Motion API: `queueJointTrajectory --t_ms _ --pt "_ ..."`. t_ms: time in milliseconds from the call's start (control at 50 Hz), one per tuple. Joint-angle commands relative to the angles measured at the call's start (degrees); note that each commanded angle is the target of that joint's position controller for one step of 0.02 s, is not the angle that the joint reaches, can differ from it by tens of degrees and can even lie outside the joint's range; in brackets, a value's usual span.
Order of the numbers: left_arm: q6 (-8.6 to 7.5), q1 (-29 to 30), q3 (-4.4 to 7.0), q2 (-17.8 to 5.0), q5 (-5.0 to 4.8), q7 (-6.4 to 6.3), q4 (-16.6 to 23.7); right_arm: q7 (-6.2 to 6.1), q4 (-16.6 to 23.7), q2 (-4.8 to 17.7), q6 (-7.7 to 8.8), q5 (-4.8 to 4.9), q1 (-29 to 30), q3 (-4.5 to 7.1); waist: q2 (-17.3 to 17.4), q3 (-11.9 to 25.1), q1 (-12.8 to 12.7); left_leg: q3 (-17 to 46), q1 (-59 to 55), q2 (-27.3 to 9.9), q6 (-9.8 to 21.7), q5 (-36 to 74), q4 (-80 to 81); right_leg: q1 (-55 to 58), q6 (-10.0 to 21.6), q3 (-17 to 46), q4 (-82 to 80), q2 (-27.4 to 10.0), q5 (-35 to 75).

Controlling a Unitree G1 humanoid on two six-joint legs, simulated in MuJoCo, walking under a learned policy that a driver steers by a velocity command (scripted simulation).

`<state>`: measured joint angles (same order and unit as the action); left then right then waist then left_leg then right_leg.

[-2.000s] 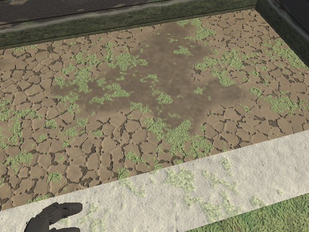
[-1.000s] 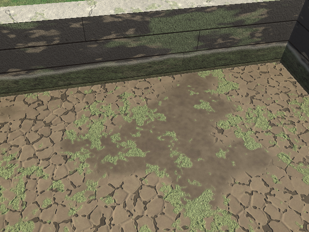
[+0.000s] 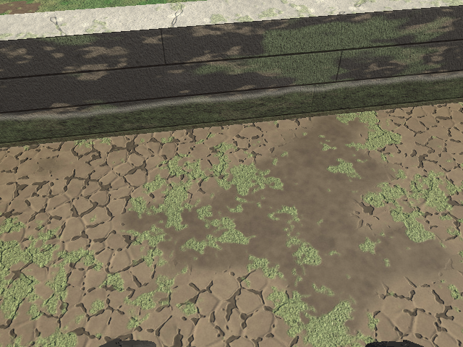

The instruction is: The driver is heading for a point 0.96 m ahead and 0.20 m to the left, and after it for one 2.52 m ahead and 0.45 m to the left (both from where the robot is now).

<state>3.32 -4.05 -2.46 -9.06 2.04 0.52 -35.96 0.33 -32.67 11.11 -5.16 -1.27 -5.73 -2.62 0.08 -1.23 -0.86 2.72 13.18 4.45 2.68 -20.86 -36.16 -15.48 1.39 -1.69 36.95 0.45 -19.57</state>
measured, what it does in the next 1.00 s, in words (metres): stands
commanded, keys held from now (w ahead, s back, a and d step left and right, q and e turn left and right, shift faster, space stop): w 1.00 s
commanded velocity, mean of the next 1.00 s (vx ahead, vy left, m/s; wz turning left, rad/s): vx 0.50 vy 0.00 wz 0.00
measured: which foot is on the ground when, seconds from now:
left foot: down 0.00-1.00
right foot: down 0.00-1.00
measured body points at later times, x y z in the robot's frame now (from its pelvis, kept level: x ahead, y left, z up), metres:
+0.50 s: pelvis -0.01 -0.02 +0.00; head -0.01 -0.02 +0.45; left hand +0.20 +0.17 -0.07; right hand +0.21 -0.21 -0.07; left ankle -0.02 +0.09 -0.72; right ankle +0.00 -0.10 -0.72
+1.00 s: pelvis +0.00 -0.03 +0.00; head -0.01 -0.03 +0.45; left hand +0.20 +0.16 -0.07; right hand +0.22 -0.22 -0.07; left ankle -0.02 +0.09 -0.72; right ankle +0.00 -0.10 -0.72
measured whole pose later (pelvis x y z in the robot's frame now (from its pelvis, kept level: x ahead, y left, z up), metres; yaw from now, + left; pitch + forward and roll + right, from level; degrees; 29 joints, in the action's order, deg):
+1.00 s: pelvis +0.00 -0.03 +0.00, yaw +1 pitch -1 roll +1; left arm 2.8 -6.3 -3.8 -8.0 1.2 1.0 -32.2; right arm 0.2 -33.6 8.8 -5.0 -1.6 -3.4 -2.6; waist -0.6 0.4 -1.2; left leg 4.5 15.1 2.9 -0.1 -21.6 -38.0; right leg -17.2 4.0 -3.9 38.9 1.7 -20.6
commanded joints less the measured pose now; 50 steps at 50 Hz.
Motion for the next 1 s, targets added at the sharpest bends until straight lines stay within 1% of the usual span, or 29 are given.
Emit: queueJointTrajectory --t_ms 20,280,300,320,380,420,440,460,480,500,520,540,560,600,620,640,660,680,760,780,800,820,840,900,920,940,960,980,1000 --pt "-0.94 4.6 1.12 -3.9 -0.19 -0.05 5.3 -0.22 5.4 3.5 0.66 -0.13 5.2 1.28 -0.5 8.5 -0.1 3.9 -3.0 -4.4 -0.2 22.9 2.8 2.6 1.1 2.2 -2.7 -3.3 22.5" --pt "-1.27 5.0 0.33 -2.9 -0.42 0.61 7.2 0.01 5.8 2.1 0.55 -0.11 9.2 1.33 -0.9 7.1 -0.4 3.9 -0.4 -3.8 -1.5 12.5 2.6 -0.4 1.8 3.5 -5.1 -4.3 16.7" --pt "-1.15 2.6 0.36 -3.4 -1.05 -0.21 6.6 -0.07 4.4 1.5 1.06 -0.05 6.4 1.32 -1.1 10.2 0.6 3.0 -3.0 -2.8 -1.7 1.9 3.1 0.1 2.1 6.2 -8.9 -4.9 4.6" --pt "-0.83 4.6 0.36 -3.8 -1.45 -0.38 7.3 0.05 4.6 1.1 1.2 -0.05 7.6 0.99 -2.1 5.5 0.8 2.7 -1.2 -2.5 -1.9 1.9 3.2 -2.7 2.2 7.3 -10.7 -5.2 1.0" --pt "-0.44 5.1 0.26 -4.0 -1.5 -0.44 8.4 0.17 4.4 1.1 1.59 -0.16 7.8 0.78 -2.4 2.9 0.7 2.9 -0.5 -2.6 -1.9 2.5 3.1 -4.8 2.2 8.1 -12.2 -5.3 -2.9" --pt "-0.55 4.5 0.19 -3.7 -1.27 -0.41 8.7 0.08 4.0 1.1 1.96 -0.25 7.2 0.67 -1.6 3.2 0.5 3.5 -0.3 -2.9 -1.7 2.8 3.8 -3.9 2.0 7.3 -11.5 -4.6 -2.5" --pt "-0.8 6.6 -0.08 -3.0 -0.88 0.44 9.7 0.06 5.4 2.0 1.67 -0.03 9.7 0.66 -0.5 1.2 -0.5 4.6 2.3 -4.1 -1.6 12.4 4.0 -3.5 1.7 4.0 -7.0 -3.7 9.8" --pt "-1.12 4.6 0.01 -2.6 -0.06 0.68 9.1 -0.03 5.0 2.6 1.61 -0.19 8.8 0.99 0.5 4.7 -1.1 5.5 1.5 -4.7 -1.2 13.9 4.1 -1.0 1.7 3.2 -5.5 -3.3 12.1" --pt "-1.37 3.7 0.04 -2.5 0.22 0.77 8.8 -0.11 5.0 2.6 1.59 -0.18 8.5 1.05 0.8 5.9 -1.3 5.6 1.3 -4.9 -1.0 14.5 4.2 0.0 1.6 2.8 -4.7 -3.2 13.2" --pt "-1.38 0.8 0.13 -2.8 -0.44 -0.14 7.7 -0.37 3.6 1.7 2.07 -0.1 5.4 1.0 1.0 10.2 -0.4 4.5 -1.8 -3.9 -1.1 3.3 4.7 1.5 1.6 4.5 -7.6 -3.3 2.8" --pt "-1.16 3.0 0.15 -3.2 -0.87 -0.38 8.2 -0.31 3.9 1.1 2.11 -0.08 6.5 0.66 0.0 5.9 0.0 4.1 0.0 -3.4 -1.2 2.6 4.8 -0.4 1.7 5.1 -8.6 -3.5 1.6" --pt "-1.13 6.2 0.01 -2.9 -0.56 0.37 9.6 -0.16 5.5 1.8 1.58 0.08 9.6 0.65 -0.5 2.2 -0.7 4.9 2.8 -4.3 -1.3 12.4 4.3 -1.7 1.7 3.3 -5.6 -3.5 12.2" --pt "-1.25 4.6 0.02 -2.5 -0.08 0.61 9.2 -0.11 5.1 2.4 1.35 -0.16 8.8 0.99 -0.1 5.2 -1.1 5.2 1.7 -4.5 -1.2 13.4 3.7 -0.2 1.7 2.9 -4.8 -3.5 14.0" --pt "-1.49 3.6 -0.02 -2.3 0.07 0.73 8.8 -0.12 5.0 2.2 1.19 -0.34 7.8 1.05 -0.6 6.8 -1.0 4.8 0.9 -4.3 -1.4 13.9 3.1 0.2 1.8 2.8 -4.4 -3.6 15.3" --pt "-1.52 0.9 0.09 -2.8 -0.72 -0.21 7.8 -0.34 3.5 1.5 1.75 -0.29 4.6 1.05 -0.7 11.3 0.0 3.7 -2.5 -3.3 -1.5 2.9 3.5 1.6 2.1 5.0 -7.5 -4.0 4.7" --pt "-1.22 3.1 0.13 -3.2 -1.18 -0.45 8.4 -0.28 3.8 1.1 1.83 -0.28 5.9 0.81 -1.6 6.4 0.4 3.4 -0.7 -2.9 -1.6 2.5 3.6 -0.8 2.2 5.9 -8.9 -4.3 2.7" --pt "-1.16 6.5 -0.1 -2.8 -0.89 0.33 9.8 -0.15 5.3 1.8 1.31 -0.16 9.1 0.78 -1.6 2.4 -0.2 4.1 2.3 -3.7 -1.8 11.6 3.2 -2.5 2.1 3.8 -5.9 -4.1 13.2" --pt "-1.3 4.8 -0.09 -2.4 -0.36 0.58 9.5 -0.12 4.9 2.3 1.14 -0.39 8.3 1.1 -0.9 5.3 -0.7 4.5 1.1 -4.0 -1.6 12.8 2.7 -0.9 2.2 3.4 -5.0 -4.0 14.9" --pt "-1.81 3.4 -0.06 -2.3 -0.17 0.68 8.9 -0.27 4.9 2.1 1.11 -0.49 7.8 1.23 -0.7 7.9 -0.7 4.2 0.0 -4.0 -1.7 13.4 2.1 0.0 2.2 3.2 -4.3 -4.0 16.4" --pt "-1.67 0.8 0.03 -2.9 -1.01 -0.22 8.0 -0.43 3.5 1.4 1.56 -0.27 5.0 1.22 -0.9 11.2 0.3 3.2 -2.8 -3.0 -1.8 2.5 2.4 0.7 2.4 5.6 -7.9 -4.6 5.0" --pt "-1.31 3.0 0.04 -3.3 -1.43 -0.42 8.7 -0.32 3.8 1.0 1.6 -0.27 6.3 0.95 -1.8 6.2 0.7 2.9 -0.9 -2.6 -2.0 2.3 2.6 -2.1 2.6 6.7 -9.5 -5.0 2.3" --pt "-1.25 6.4 -0.25 -2.7 -1.12 0.38 10.1 -0.18 5.3 1.6 1.11 -0.18 9.6 0.88 -1.7 2.2 0.0 3.7 2.0 -3.4 -2.1 11.1 2.4 -3.6 2.4 4.3 -6.3 -4.5 12.9" --pt "-1.39 4.6 -0.26 -2.2 -0.51 0.66 9.8 -0.14 4.9 2.0 0.95 -0.41 8.8 1.16 -0.9 5.1 -0.5 4.2 1.0 -3.8 -1.9 12.3 2.0 -1.9 2.4 3.7 -5.3 -4.3 14.6" --pt "-1.88 3.1 -0.23 -2.1 -0.14 0.78 9.2 -0.26 4.8 1.9 1.02 -0.51 8.1 1.22 -0.6 7.6 -0.7 4.3 0.2 -4.0 -1.8 13.3 1.7 -0.7 2.3 3.3 -4.4 -4.1 15.7" --pt "-1.95 3.1 -0.2 -2.2 -0.2 0.76 9.2 -0.31 4.9 1.8 1.05 -0.47 8.3 1.27 -0.5 7.8 -0.7 4.2 0.2 -3.9 -1.9 13.0 1.6 -0.6 2.3 3.3 -4.4 -4.2 15.9" --pt "-1.81 0.4 -0.1 -2.8 -1.02 -0.15 8.3 -0.48 3.4 1.2 1.51 -0.21 5.5 1.26 -0.7 11.2 0.2 3.3 -2.7 -2.9 -2.0 2.2 2.0 0.1 2.5 5.8 -8.1 -4.8 4.4" --pt "-1.46 2.6 -0.08 -3.2 -1.46 -0.37 9.0 -0.37 3.8 0.8 1.56 -0.21 6.8 0.99 -1.7 6.1 0.6 2.9 -0.8 -2.5 -2.1 2.1 2.1 -2.6 2.7 6.9 -9.8 -5.2 1.5" --pt "-1.39 6.1 -0.39 -2.6 -1.15 0.43 10.4 -0.23 5.3 1.3 1.09 -0.15 10.0 0.9 -1.6 2.1 -0.1 3.7 2.1 -3.4 -2.3 10.7 2.0 -4.1 2.5 4.4 -6.5 -4.7 12.2" --pt "-1.53 4.3 -0.39 -2.1 -0.53 0.71 10.1 -0.18 4.9 1.8 0.94 -0.4 9.3 1.17 -0.9 5.1 -0.6 4.3 1.2 -3.7 -2.0 12.0 1.7 -2.3 2.5 3.7 -5.4 -4.4 14.1"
